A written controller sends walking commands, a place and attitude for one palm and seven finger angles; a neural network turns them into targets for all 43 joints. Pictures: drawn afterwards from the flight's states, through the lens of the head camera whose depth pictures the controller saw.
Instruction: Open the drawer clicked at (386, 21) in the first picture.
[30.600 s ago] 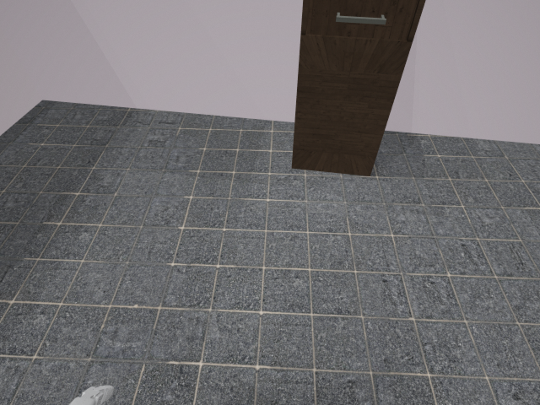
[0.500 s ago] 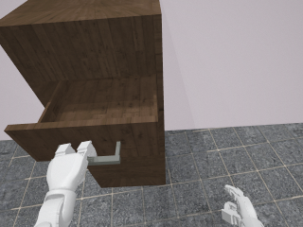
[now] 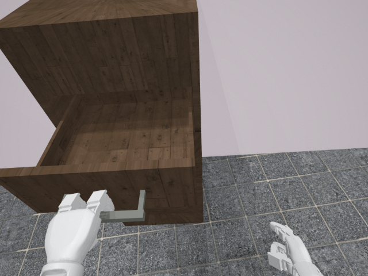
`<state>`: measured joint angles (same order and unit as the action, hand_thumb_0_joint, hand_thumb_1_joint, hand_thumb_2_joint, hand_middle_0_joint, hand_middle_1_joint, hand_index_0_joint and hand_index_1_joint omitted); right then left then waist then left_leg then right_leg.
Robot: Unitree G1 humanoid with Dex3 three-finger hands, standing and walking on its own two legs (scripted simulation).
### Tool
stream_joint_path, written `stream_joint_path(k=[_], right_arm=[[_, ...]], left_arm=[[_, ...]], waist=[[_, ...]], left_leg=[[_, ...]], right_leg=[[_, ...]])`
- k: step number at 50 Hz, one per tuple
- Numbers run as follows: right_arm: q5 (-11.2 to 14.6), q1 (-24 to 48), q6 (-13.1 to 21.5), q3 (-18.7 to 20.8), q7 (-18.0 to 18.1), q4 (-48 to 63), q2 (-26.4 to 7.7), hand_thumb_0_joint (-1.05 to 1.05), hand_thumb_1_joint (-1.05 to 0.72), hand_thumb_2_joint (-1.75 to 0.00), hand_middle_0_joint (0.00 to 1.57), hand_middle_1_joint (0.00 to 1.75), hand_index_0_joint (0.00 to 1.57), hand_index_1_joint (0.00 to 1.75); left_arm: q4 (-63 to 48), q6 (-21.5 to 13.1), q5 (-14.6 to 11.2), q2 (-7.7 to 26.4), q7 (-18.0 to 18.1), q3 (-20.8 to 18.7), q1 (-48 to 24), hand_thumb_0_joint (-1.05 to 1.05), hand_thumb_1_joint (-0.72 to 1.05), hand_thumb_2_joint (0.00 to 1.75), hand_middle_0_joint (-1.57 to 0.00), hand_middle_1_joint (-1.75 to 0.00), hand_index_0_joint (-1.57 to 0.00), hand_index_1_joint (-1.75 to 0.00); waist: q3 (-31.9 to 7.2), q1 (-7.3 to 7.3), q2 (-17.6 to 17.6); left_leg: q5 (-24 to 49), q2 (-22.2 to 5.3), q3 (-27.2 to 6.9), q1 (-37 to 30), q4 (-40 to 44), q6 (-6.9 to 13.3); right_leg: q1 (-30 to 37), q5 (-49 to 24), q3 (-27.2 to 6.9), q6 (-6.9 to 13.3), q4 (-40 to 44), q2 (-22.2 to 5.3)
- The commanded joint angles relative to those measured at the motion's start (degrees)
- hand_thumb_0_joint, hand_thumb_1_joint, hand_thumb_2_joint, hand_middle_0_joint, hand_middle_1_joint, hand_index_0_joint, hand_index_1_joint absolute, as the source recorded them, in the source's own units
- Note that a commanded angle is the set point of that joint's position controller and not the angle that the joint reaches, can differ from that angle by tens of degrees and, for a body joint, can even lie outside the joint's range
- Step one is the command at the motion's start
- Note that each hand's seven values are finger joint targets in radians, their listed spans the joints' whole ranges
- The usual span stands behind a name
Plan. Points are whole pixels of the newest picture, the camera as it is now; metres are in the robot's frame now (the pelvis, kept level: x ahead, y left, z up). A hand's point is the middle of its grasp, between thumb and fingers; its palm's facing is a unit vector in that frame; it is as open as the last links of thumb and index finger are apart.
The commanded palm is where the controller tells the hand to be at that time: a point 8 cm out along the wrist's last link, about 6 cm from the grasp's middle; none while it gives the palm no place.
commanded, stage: pull the drawer open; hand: left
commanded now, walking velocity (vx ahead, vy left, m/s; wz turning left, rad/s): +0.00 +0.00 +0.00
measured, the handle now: (101, 207) +0.23 +0.20 +0.06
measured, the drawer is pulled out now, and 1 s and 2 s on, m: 0.25 0.30 0.29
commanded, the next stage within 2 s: open the thumb to release the handle in 0.96 s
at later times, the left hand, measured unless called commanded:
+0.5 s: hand (84, 262) +0.14 +0.21 +0.04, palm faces +0.01 -0.14 -0.99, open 5.3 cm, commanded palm +0.09 +0.21 +0.09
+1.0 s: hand (80, 269) +0.12 +0.21 +0.04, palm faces +0.02 -0.14 -0.99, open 5.3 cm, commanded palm +0.07 +0.22 +0.09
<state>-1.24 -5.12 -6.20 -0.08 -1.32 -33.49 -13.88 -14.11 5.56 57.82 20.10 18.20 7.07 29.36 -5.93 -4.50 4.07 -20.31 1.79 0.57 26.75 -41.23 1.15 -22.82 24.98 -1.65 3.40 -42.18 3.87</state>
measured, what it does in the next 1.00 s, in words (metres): stands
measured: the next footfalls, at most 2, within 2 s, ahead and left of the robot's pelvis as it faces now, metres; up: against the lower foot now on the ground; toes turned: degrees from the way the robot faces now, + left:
none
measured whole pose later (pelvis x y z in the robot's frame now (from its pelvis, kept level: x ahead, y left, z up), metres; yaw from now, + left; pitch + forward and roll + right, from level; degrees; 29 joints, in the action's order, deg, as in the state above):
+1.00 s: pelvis -0.01 -0.01 -0.01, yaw -1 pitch +7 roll +1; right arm -1.7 -6.0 -6.7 -0.4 -2.7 -31.0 -14.1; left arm -21.5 1.0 56.2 22.0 23.7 4.7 44.2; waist -7.0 -4.6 4.2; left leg -21.7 0.8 0.9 30.2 -45.2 0.7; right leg -26.4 26.0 -1.8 3.8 -46.0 4.9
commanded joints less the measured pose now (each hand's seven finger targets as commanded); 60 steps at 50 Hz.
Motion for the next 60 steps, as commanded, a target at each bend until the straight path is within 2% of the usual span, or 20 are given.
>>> stream_joint_path(k=[1,5,13,15,16,20,24,30,32,38,43,46,50,52,53,54,55,56,58,60], right_arm=[[0.20,9.16,2.91,1.65,0.21,10.20,-4.38,0.00,-0.90,-0.90,0.20,0.30,0.20,0.30],[0.21,9.44,2.78,1.63,0.29,10.26,-4.49,0.00,-0.90,-0.90,0.20,0.30,0.20,0.30],[0.39,9.42,2.98,1.22,-0.43,11.25,-4.36,0.00,-0.90,-0.90,0.20,0.30,0.20,0.30],[0.31,9.58,2.84,1.06,-0.32,11.49,-4.73,0.00,-0.90,-0.90,0.20,0.30,0.20,0.30],[0.20,9.60,2.88,0.96,-0.49,11.71,-4.43,0.00,-0.90,-0.90,0.20,0.30,0.20,0.30],[0.15,9.24,2.98,1.09,-0.52,11.89,-4.88,0.00,-0.90,-0.90,0.20,0.30,0.20,0.30],[-0.13,9.14,2.94,1.38,-1.08,12.26,-4.75,0.00,-0.90,-0.90,0.20,0.30,0.20,0.30],[-0.18,9.19,2.79,1.42,-0.78,12.44,-5.06,0.00,-0.90,-0.90,0.20,0.30,0.20,0.30],[-0.34,8.86,3.06,1.72,-1.07,12.67,-4.76,0.00,-0.90,-0.90,0.20,0.30,0.20,0.30],[-0.07,9.46,2.76,1.42,-1.13,12.76,-4.78,0.00,-0.90,-0.90,0.20,0.30,0.20,0.30],[-0.14,9.23,2.68,1.55,-1.51,12.92,-4.91,0.00,-0.90,-0.90,0.20,0.30,0.20,0.30],[-0.16,9.08,2.59,1.38,-1.11,12.80,-4.81,0.00,-0.90,-0.90,0.20,0.30,0.20,0.30],[-0.08,9.15,2.53,1.55,-0.88,12.61,-5.08,0.00,-0.90,-0.90,0.20,0.30,0.20,0.30],[-0.07,8.90,2.64,1.66,-1.05,12.58,-4.68,0.00,-0.90,-0.90,0.20,0.30,0.20,0.30],[-0.67,9.10,1.55,1.55,-0.09,9.85,-5.48,0.00,-0.90,-0.90,0.20,0.30,0.20,0.30],[-0.91,8.49,1.96,2.38,0.66,10.52,-4.70,0.00,-0.90,-0.90,0.20,0.30,0.20,0.30],[-1.04,8.55,2.23,2.05,0.95,10.65,-4.76,0.00,-0.90,-0.90,0.20,0.30,0.20,0.30],[-0.65,8.16,2.72,2.23,1.01,10.16,-4.30,0.00,-0.90,-0.90,0.20,0.30,0.20,0.30],[-0.04,8.34,2.77,2.42,0.94,10.55,-4.52,0.00,-0.90,-0.90,0.20,0.30,0.20,0.30],[0.22,8.64,2.54,2.43,0.99,10.44,-4.62,0.00,-0.90,-0.90,0.20,0.30,0.20,0.30]], left_arm=[[-10.41,0.20,-0.14,7.35,3.24,-7.15,2.34,0.00,0.90,0.90,-0.40,-1.35,-0.40,-1.35],[-10.54,0.19,-0.36,7.63,3.61,-7.53,2.52,0.00,0.90,0.90,-0.40,-1.35,-0.40,-1.35],[-12.59,-0.43,-1.43,7.32,3.45,-7.07,11.32,0.00,0.90,0.90,-0.40,-1.35,-0.40,-1.35],[-12.82,-0.40,-1.48,9.11,3.89,-9.04,11.76,0.00,0.90,0.90,-0.40,-1.35,-0.40,-1.35],[-13.36,-0.45,-1.24,7.79,3.94,-7.89,12.21,0.00,0.90,0.90,-0.40,-1.35,-0.40,-1.35],[-13.66,-1.38,-1.61,9.42,4.78,-10.33,14.96,0.00,0.90,0.90,-0.40,-1.35,-0.40,-1.35],[-14.55,-2.05,-1.38,7.72,5.53,-8.51,17.57,0.00,0.90,0.90,-0.40,-1.35,-0.40,-1.35],[-13.94,-2.80,-1.76,9.66,7.12,-11.74,19.60,0.00,0.90,0.90,-0.40,-1.35,-0.40,-1.35],[-15.18,-3.05,-1.57,8.25,7.39,-10.15,20.86,0.00,0.90,0.90,-0.40,-1.35,-0.40,-1.35],[-14.93,-2.72,-2.51,8.54,7.55,-10.80,24.14,0.00,0.90,0.90,-0.40,-1.35,-0.40,-1.35],[-15.62,-2.42,-2.15,7.89,7.71,-9.93,23.13,0.00,0.90,0.90,-0.40,-1.35,-0.40,-1.35],[-14.76,-2.31,-2.30,9.44,8.08,-11.99,22.69,0.00,0.90,0.90,-0.40,-1.35,-0.40,-1.35],[-14.62,-2.71,-2.27,10.33,8.42,-13.31,22.29,0.00,0.90,0.90,-0.40,-1.35,-0.40,-1.35],[-14.56,-2.89,-2.26,9.12,8.58,-12.14,24.01,0.00,0.90,0.90,-0.40,-1.35,-0.40,-1.35],[-12.45,-2.31,-0.37,11.98,8.91,-13.37,3.20,0.00,0.90,0.90,-0.40,-1.35,-0.40,-1.35],[-12.12,-2.51,0.04,11.80,9.38,-15.23,3.39,0.00,0.83,0.87,-0.40,-1.34,-0.40,-1.34],[-11.40,-2.36,0.15,11.72,9.66,-14.64,3.98,0.00,0.76,0.84,-0.39,-1.34,-0.39,-1.34],[-8.79,-2.26,-0.10,10.54,9.72,-14.68,7.54,0.00,0.69,0.81,-0.38,-1.33,-0.38,-1.33],[-9.52,-1.67,-2.39,7.40,7.89,-10.74,10.17,0.00,0.55,0.75,-0.38,-1.31,-0.38,-1.31],[-11.91,-1.20,-3.05,9.04,6.94,-11.05,8.69,0.00,0.41,0.69,-0.36,-1.30,-0.36,-1.30]], waist=[[-7.62,-1.52,-4.74],[-6.97,-1.40,-4.74],[-5.69,-2.05,-5.50],[-5.26,-2.02,-5.27],[-4.80,-2.12,-4.73],[-5.81,-2.42,-4.75],[-4.30,-2.20,-4.67],[-4.67,-2.45,-5.92],[-5.02,-2.62,-4.48],[-4.58,-2.93,-5.29],[-4.23,-2.48,-3.84],[-4.95,-2.80,-5.82],[-5.70,-2.85,-4.62],[-5.53,-2.91,-4.17],[-2.97,1.36,-6.31],[-4.44,-0.73,-4.80],[-3.26,-0.32,-4.40],[-5.92,-1.52,-3.78],[-7.10,-1.33,-4.34],[-9.75,-1.36,-3.84]], left_leg=[[16.03,0.52,-1.30,-8.31,1.85,0.92],[14.83,0.52,-1.48,-7.91,1.63,0.85],[14.95,0.43,-1.10,-6.51,0.98,0.95],[14.52,0.32,-1.06,-6.36,0.73,0.83],[14.13,0.41,-1.07,-6.37,0.70,0.95],[14.35,0.30,-1.10,-5.97,0.31,0.82],[13.56,0.29,-1.11,-5.63,-0.30,0.87],[11.57,0.29,-1.38,-4.37,-0.67,0.83],[11.62,0.39,-1.17,-4.97,-1.11,0.87],[11.94,0.30,-0.93,-3.51,-1.06,0.82],[12.36,0.03,-1.19,-4.30,-1.27,0.90],[11.58,0.17,-1.20,-3.53,-1.24,0.93],[12.37,0.26,-1.20,-3.79,-1.26,0.76],[12.73,0.19,-1.15,-4.05,-1.45,0.78],[9.66,0.80,-2.14,-3.48,-1.78,1.06],[8.59,0.71,-1.98,-4.52,-1.56,1.04],[8.11,0.83,-2.30,-4.83,-1.56,1.05],[8.53,0.75,-1.86,-5.37,-1.34,1.04],[10.98,0.76,-1.92,-5.64,-0.80,1.19],[13.01,0.64,-1.78,-6.62,-0.34,1.08]], right_leg=[[-0.41,-24.31,-1.65,-1.16,5.74,-1.90],[-1.04,-23.18,-2.30,-1.08,5.99,-1.88],[-0.58,-25.43,-2.75,-1.55,5.95,-2.36],[-0.70,-25.26,-3.59,-1.38,6.39,-2.35],[-1.31,-24.50,-3.35,-1.40,6.25,-2.46],[-0.59,-25.90,-4.00,-1.30,6.14,-2.57],[-2.71,-23.61,-3.28,-1.37,5.86,-2.53],[-2.92,-22.20,-4.56,-1.24,6.11,-2.58],[-3.61,-21.48,-4.22,-1.28,5.85,-2.77],[-2.22,-23.89,-4.11,-1.54,5.54,-2.93],[-3.80,-22.65,-3.84,-1.38,5.27,-2.63],[-2.92,-22.76,-4.30,-1.49,5.34,-2.79],[-2.37,-24.92,-4.98,-1.26,5.22,-2.75],[-2.70,-24.66,-4.12,-1.35,4.77,-2.67],[-7.50,-21.62,-4.54,-1.52,5.33,-2.58],[-6.72,-18.43,-4.46,-1.44,5.86,-2.28],[-7.32,-17.14,-4.68,-1.20,6.77,-2.23],[-5.89,-17.34,-3.91,-1.19,5.92,-2.21],[-3.35,-21.46,-2.93,-1.39,5.37,-2.27],[-0.96,-24.18,-3.52,-1.49,5.26,-2.48]])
